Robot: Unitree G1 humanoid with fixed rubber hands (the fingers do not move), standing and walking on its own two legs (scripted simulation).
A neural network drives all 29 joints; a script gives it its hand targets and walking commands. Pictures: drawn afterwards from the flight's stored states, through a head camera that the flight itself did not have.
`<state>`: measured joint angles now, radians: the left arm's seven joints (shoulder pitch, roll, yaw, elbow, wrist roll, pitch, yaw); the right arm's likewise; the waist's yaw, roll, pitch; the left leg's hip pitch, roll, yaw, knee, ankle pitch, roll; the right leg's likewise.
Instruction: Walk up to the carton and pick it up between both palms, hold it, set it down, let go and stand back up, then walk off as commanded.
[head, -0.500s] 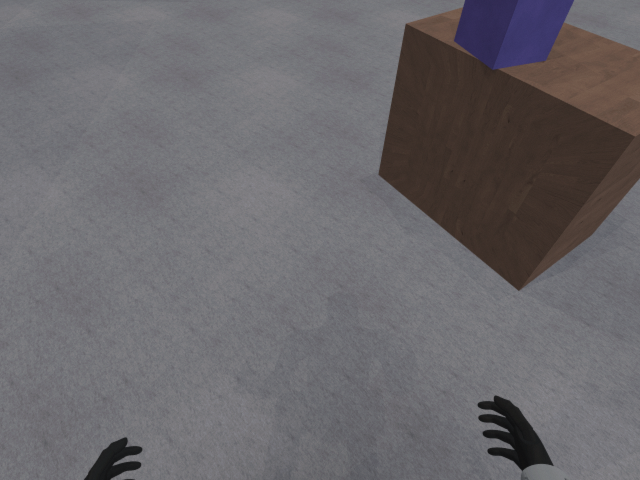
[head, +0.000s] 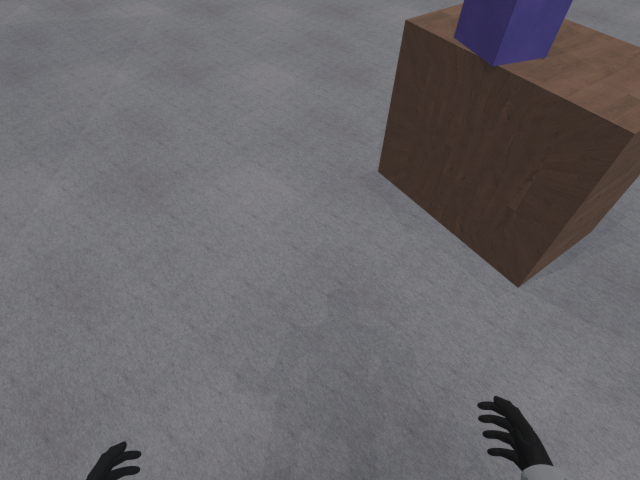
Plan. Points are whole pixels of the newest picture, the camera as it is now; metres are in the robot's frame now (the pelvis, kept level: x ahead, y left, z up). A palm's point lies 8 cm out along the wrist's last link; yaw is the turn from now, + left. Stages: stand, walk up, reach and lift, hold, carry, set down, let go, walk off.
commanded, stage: stand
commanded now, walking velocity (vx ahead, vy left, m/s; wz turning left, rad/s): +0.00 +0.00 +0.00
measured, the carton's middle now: (514, 3) +1.33 -0.61 +0.05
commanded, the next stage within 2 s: walk up in 0.64 s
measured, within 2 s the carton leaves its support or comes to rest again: neither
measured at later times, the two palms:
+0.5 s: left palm out of the picture +0.10 +0.28 -0.10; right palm (533, 471) +0.14 -0.27 -0.07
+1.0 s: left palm out of the picture +0.12 +0.28 -0.08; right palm out of the picture +0.13 -0.30 -0.06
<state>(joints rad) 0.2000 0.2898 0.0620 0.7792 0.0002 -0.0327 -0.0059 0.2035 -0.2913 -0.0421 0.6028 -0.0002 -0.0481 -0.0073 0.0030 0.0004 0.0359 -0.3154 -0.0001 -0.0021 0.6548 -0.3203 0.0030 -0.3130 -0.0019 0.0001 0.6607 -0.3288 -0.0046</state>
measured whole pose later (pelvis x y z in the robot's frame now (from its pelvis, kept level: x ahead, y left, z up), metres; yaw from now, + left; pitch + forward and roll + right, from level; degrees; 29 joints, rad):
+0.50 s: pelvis -0.01 +0.00 +0.00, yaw +0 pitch -1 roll +0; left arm 0.20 0.29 0.06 0.80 0.00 -0.03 -0.01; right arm 0.20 -0.29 -0.04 0.62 0.00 -0.05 0.00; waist 0.00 0.00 0.04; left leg -0.32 0.00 0.00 0.63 -0.30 0.00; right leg -0.31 0.00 0.00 0.64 -0.31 0.00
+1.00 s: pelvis +0.00 -0.01 +0.01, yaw -5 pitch +0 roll +1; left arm 0.22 0.33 0.07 0.81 0.00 -0.02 -0.07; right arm 0.20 -0.34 -0.07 0.63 0.00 -0.08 0.03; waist 0.00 0.02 0.02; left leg -0.28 0.03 0.07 0.56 -0.33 0.05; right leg -0.45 0.00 0.02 0.88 -0.39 -0.01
